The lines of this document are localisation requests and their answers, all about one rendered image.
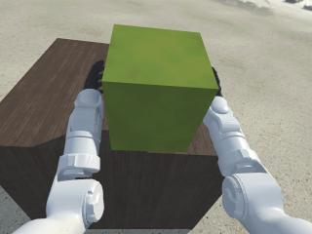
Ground right robot forearm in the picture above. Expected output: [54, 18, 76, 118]
[203, 96, 284, 207]

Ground left robot forearm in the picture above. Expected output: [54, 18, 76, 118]
[46, 89, 104, 215]

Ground robot right upper arm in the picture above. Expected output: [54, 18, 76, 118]
[221, 173, 312, 234]

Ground carton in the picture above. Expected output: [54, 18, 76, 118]
[101, 24, 219, 152]

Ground pedestal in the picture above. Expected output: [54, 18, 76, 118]
[0, 38, 225, 229]

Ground robot right hand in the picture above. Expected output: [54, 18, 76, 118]
[212, 67, 221, 97]

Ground robot left hand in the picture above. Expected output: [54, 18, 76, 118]
[83, 60, 105, 94]

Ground robot left upper arm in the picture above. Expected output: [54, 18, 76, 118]
[12, 178, 104, 234]

